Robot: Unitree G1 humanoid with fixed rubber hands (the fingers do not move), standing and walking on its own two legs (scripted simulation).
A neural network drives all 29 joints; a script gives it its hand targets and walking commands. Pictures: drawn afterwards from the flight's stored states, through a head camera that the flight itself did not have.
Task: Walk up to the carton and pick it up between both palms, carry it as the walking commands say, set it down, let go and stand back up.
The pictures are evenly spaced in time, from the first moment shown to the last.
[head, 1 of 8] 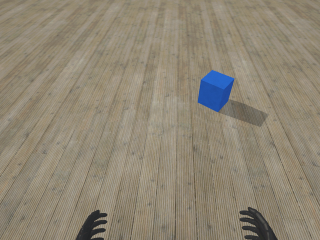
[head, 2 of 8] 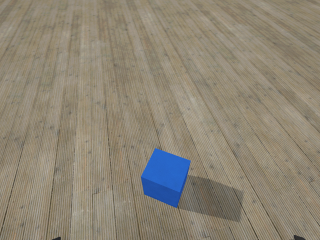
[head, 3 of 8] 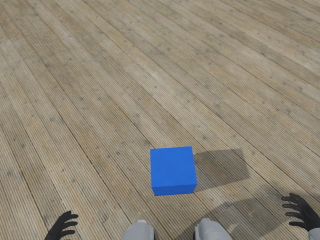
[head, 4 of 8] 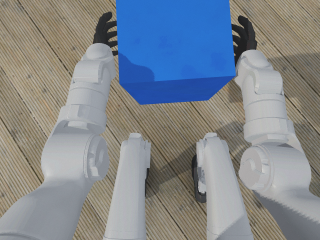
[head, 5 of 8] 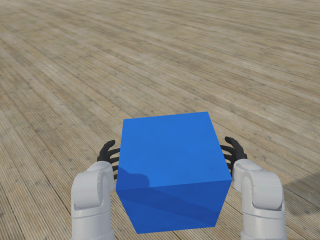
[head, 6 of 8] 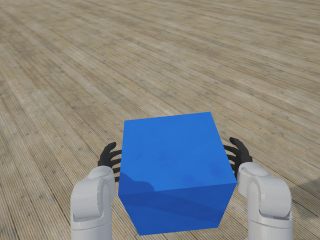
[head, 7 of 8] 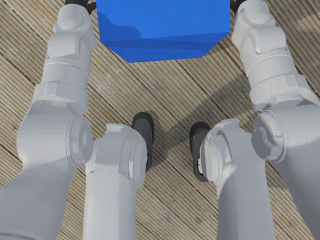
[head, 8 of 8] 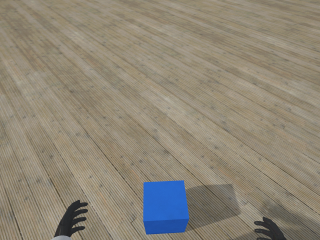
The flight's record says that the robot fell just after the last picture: no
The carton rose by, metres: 0.68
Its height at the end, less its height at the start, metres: +0.00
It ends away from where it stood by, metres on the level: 2.61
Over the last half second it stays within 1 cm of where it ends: yes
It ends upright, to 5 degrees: yes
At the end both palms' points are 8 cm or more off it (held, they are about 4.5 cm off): yes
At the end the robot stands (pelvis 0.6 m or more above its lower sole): yes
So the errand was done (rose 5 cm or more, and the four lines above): yes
